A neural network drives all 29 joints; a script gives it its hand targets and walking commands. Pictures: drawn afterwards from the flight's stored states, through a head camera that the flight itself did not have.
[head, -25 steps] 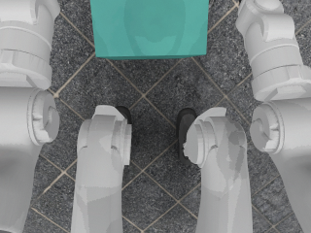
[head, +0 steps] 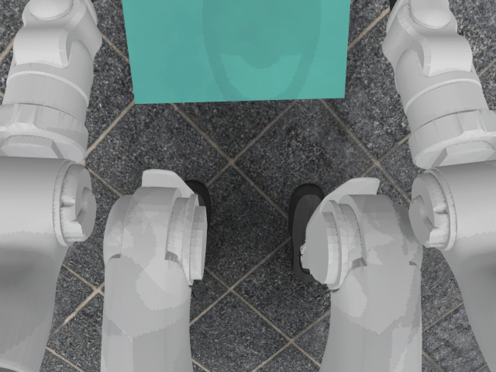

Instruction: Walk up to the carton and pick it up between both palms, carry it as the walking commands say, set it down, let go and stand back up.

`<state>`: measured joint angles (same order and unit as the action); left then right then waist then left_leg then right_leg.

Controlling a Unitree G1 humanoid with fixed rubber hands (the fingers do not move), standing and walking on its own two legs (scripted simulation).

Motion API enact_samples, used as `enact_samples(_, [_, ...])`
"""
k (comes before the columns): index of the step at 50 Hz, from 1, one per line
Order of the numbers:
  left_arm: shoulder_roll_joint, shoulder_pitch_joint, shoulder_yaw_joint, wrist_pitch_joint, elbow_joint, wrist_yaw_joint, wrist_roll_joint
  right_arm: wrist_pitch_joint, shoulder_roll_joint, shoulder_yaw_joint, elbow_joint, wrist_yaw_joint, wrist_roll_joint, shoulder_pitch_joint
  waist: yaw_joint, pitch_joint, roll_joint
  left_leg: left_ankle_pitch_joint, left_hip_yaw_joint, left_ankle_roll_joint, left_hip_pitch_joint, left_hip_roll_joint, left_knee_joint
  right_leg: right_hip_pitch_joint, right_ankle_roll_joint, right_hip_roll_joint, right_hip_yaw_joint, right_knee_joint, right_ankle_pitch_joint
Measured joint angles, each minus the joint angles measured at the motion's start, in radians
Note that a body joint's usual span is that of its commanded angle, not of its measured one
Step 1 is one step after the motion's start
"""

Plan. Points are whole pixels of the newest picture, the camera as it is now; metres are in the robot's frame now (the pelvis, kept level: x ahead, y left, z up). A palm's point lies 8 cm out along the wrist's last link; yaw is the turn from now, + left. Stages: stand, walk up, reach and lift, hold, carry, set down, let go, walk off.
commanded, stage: reach and lift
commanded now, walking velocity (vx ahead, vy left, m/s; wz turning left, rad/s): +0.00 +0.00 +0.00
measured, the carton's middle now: (236, 19) +0.51 +0.04 -0.23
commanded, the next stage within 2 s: none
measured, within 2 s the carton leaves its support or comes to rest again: leaves its support in 1.48 s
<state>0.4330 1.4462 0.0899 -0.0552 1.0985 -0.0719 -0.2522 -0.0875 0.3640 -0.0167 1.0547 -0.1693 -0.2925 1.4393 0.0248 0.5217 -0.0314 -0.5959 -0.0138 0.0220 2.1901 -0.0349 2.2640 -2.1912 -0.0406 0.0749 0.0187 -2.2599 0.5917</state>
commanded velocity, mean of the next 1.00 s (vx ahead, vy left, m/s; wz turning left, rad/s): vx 0.00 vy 0.00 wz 0.00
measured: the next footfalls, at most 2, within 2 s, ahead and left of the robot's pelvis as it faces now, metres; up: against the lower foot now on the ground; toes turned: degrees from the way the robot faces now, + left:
none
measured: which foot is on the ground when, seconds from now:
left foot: down 0.00-1.00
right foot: down 0.00-1.00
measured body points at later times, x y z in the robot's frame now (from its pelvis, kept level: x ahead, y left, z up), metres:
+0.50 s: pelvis +0.00 +0.00 +0.00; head +0.37 +0.02 +0.24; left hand +0.53 +0.20 -0.20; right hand +0.55 -0.12 -0.19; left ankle +0.12 +0.12 -0.32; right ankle +0.12 -0.12 -0.32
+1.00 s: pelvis -0.01 +0.00 +0.00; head +0.37 +0.02 +0.24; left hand +0.54 +0.19 -0.20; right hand +0.55 -0.11 -0.19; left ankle +0.12 +0.12 -0.32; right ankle +0.12 -0.12 -0.32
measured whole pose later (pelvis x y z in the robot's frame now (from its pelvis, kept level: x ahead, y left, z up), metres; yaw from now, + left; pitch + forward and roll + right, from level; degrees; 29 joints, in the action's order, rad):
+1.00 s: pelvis -0.01 +0.00 +0.00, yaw +0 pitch +29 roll +0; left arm 0.37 1.52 -0.03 -0.05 1.25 -0.13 -0.29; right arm -0.03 0.26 -0.04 1.24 -0.19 -0.28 1.55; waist 0.03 0.52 -0.04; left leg -0.58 0.00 0.01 2.19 -0.03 2.26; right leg -2.19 -0.05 0.08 0.03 -2.26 0.57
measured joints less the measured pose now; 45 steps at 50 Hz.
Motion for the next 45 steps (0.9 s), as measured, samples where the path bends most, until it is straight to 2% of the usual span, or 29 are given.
enact_samples(2, [0.012,0.001,-0.005,0.006,0.023,0.003,-0.013,0.024,-0.005,-0.016,-0.029,-0.010,-0.002,-0.005,-0.012,0.000,0.002,-0.001,-0.004,-0.001,0.002,-0.002,0.005,0.002,0.000,-0.002,-0.004,-0.002,0.002])
enact_samples(5, [0.009,0.001,-0.007,0.001,0.054,0.008,-0.004,0.032,-0.016,-0.014,-0.007,0.002,-0.009,-0.005,-0.019,-0.001,-0.010,-0.004,-0.007,-0.002,0.002,0.000,0.009,0.001,0.001,0.000,-0.007,-0.004,0.002])
enact_samples(10, [-0.034,-0.029,-0.024,-0.002,0.044,0.004,0.018,0.001,-0.002,0.050,0.061,0.025,-0.042,-0.020,0.006,0.000,-0.032,-0.013,-0.006,0.002,-0.002,0.012,0.007,-0.004,0.004,0.010,-0.007,0.000,0.000])
enact_samples(17, [-0.006,-0.081,-0.027,0.011,-0.054,-0.012,-0.013,0.027,0.010,0.046,-0.043,-0.004,-0.065,-0.031,0.007,0.001,-0.020,-0.006,-0.008,-0.001,0.000,0.010,0.000,-0.002,0.003,0.008,-0.009,0.009,-0.004])
enact_samples(21, [-0.015,-0.028,-0.056,0.001,0.004,0.003,-0.021,0.023,-0.031,0.054,0.028,0.014,-0.044,0.025,0.001,-0.002,-0.025,0.006,-0.002,-0.001,0.000,0.009,-0.006,-0.004,0.002,0.007,-0.003,0.010,-0.014])
enact_samples(24, [-0.045,0.006,-0.067,-0.002,0.034,-0.002,-0.009,0.012,-0.061,0.051,0.084,0.017,-0.025,0.059,0.003,-0.002,-0.025,0.012,0.001,-0.002,0.000,0.010,-0.010,-0.004,0.000,0.008,0.000,0.014,-0.020])
enact_samples(26, [-0.058,0.016,-0.063,0.001,0.039,-0.027,0.001,0.014,-0.070,0.042,0.094,0.010,-0.017,0.074,0.007,0.000,-0.020,0.015,0.001,-0.003,0.000,0.009,-0.013,-0.003,-0.001,0.007,0.000,0.018,-0.022])
enact_samples(31, [-0.066,0.025,-0.058,0.023,0.061,-0.034,0.000,0.042,-0.086,0.015,0.104,-0.016,0.004,0.093,0.008,-0.001,-0.009,0.018,0.000,-0.006,0.003,0.008,-0.023,-0.002,-0.003,0.005,0.000,0.029,-0.023])
enact_samples(45, [-0.065,0.047,-0.122,0.040,0.102,-0.066,-0.056,0.076,-0.093,0.024,0.154,-0.028,-0.018,0.101,0.007,-0.001,-0.010,0.019,0.005,-0.011,0.003,0.008,-0.022,-0.002,-0.006,0.005,0.005,0.026,-0.022])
